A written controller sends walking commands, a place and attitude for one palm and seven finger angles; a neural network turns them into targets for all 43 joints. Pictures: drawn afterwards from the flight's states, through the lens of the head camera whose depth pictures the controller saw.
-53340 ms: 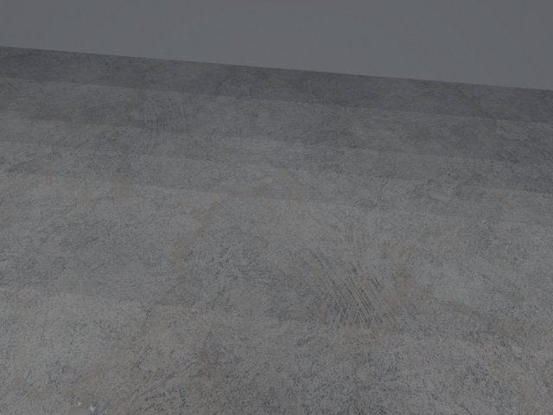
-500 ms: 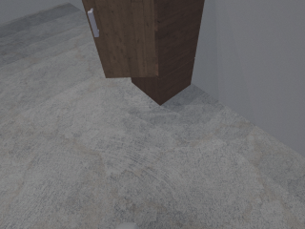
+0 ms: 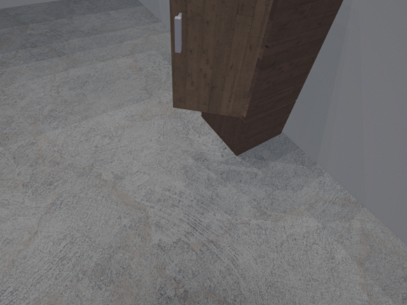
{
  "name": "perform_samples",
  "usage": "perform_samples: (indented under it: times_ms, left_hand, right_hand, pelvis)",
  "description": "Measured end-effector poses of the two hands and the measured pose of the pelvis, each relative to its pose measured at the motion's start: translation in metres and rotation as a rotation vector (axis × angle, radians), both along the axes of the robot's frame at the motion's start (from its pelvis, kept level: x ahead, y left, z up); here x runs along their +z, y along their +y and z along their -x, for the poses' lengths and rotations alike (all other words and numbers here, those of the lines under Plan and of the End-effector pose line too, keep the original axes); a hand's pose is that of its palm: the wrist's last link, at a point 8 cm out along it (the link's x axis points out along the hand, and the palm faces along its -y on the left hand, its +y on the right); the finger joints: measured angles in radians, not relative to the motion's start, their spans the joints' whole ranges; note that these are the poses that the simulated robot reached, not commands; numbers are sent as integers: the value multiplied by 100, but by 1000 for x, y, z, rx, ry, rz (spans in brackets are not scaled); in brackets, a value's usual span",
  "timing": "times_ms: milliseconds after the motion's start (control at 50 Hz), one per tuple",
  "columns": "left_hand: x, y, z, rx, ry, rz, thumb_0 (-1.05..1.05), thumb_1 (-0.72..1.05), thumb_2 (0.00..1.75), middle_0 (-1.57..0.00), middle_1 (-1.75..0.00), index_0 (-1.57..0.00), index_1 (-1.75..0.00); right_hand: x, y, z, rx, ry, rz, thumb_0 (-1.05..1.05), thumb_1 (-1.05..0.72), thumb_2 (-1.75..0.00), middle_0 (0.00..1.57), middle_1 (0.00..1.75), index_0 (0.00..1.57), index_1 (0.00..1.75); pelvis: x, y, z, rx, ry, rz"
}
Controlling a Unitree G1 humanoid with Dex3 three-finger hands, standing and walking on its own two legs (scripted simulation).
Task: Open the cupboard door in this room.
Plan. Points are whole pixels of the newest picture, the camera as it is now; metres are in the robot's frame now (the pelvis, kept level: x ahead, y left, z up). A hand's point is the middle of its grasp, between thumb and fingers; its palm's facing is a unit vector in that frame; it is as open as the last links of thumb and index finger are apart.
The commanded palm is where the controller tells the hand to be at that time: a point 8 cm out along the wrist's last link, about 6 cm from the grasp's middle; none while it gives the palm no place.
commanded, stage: take the last steps up to it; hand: left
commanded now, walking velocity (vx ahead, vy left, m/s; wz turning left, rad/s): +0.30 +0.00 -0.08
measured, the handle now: (179, 32) +1.05 +0.21 -0.01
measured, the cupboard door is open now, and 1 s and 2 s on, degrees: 49 49 49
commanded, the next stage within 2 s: come to a stop and stand still in 1.10 s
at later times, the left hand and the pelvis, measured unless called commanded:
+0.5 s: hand (166, 223) +0.32 +0.13 -0.16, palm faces -0.09 -0.98 -0.18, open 7.3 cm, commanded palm none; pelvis +0.17 -0.03 -0.01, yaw -3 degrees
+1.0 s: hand (145, 226) +0.32 +0.18 -0.18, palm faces +0.04 -0.99 -0.13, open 7.3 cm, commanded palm none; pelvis +0.35 +0.01 +0.00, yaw -2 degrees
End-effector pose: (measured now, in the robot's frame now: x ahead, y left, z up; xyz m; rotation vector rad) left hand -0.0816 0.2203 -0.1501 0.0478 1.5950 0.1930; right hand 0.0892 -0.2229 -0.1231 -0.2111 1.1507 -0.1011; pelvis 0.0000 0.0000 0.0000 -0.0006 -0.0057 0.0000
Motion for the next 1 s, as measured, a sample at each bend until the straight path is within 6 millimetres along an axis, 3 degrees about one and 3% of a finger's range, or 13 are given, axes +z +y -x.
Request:
perform_samples:
  times_ms: [120, 220, 360, 420, 460, 500, 540, 720, 780, 860, 920, 1000]
  left_hand:
    - [11, 26, -125, -83, -229, -27, 1, 91, 90, -20, -30, -20, -30]
    - [23, 27, -225, -143, -392, -39, 1, 92, 90, -20, -30, -19, -30]
    - [30, -4, -342, -266, -488, -30, 1, 91, 90, -20, -30, -19, -30]
    - [25, -25, -383, -303, -520, -24, 1, 91, 90, -20, -30, -19, -30]
    - [21, -36, -399, -297, -545, -24, 0, 91, 90, -20, -30, -20, -30]
    - [20, -43, -399, -271, -535, -21, 0, 91, 90, -20, -30, -20, -30]
    - [19, -47, -389, -240, -486, -18, 0, 91, 90, -20, -30, -20, -30]
    - [21, -14, -358, -111, -311, -76, -4, 96, 90, -20, -30, -20, -30]
    - [13, -10, -344, -76, -223, -49, -2, 94, 90, -20, -30, -20, -30]
    - [-3, -3, -333, -32, -106, -3, -1, 93, 90, -20, -30, -20, -30]
    - [-9, 3, -344, -40, -47, 21, 0, 92, 90, -20, -30, -20, -30]
    - [-2, 12, -395, -62, -97, 19, 1, 92, 90, -20, -30, -20, -30]
  right_hand:
    - [7, 1, 27, -101, 87, 29, -2, -95, -90, 20, 30, 20, 30]
    - [1, 11, 61, -160, 243, 2, -1, -94, -90, 20, 30, 20, 30]
    - [-7, 28, 90, -259, 438, -77, 0, -92, -90, 20, 30, 20, 30]
    - [-13, 29, 90, -293, 514, -112, 0, -91, -90, 20, 30, 20, 30]
    - [-18, 24, 80, -303, 553, -130, 0, -91, -90, 20, 30, 20, 30]
    - [-18, 15, 58, -301, 549, -129, 0, -91, -90, 20, 30, 20, 30]
    - [-18, 2, 22, -284, 502, -115, 1, -91, -90, 20, 30, 20, 30]
    - [-5, -40, -178, -135, 167, -21, 1, -94, -90, 19, 30, 20, 30]
    - [2, -42, -240, -82, 81, 9, 1, -94, -90, 19, 30, 20, 30]
    - [6, -29, -315, -23, -26, 45, 1, -93, -90, 19, 30, 19, 30]
    - [7, -16, -346, -12, -81, 58, 0, -93, -90, 19, 30, 20, 30]
    - [7, 1, -348, -35, -36, 37, 0, -92, -90, 19, 30, 20, 30]
  pelvis:
    - [12, 14, -32, -21, -1, -9]
    - [13, 16, -64, -27, -3, -18]
    - [5, 1, -116, -50, 2, -27]
    - [-4, -13, -143, -55, 5, -24]
    - [-9, -22, -158, -50, -1, -16]
    - [-7, -27, -170, -46, -9, -13]
    - [-1, -31, -183, -44, -10, -8]
    - [12, -30, -245, -16, 12, 8]
    - [10, -21, -269, -13, 7, 14]
    - [-1, -3, -307, -16, -2, 20]
    - [-6, 8, -327, -30, -10, 8]
    - [3, 14, -351, -37, -7, 4]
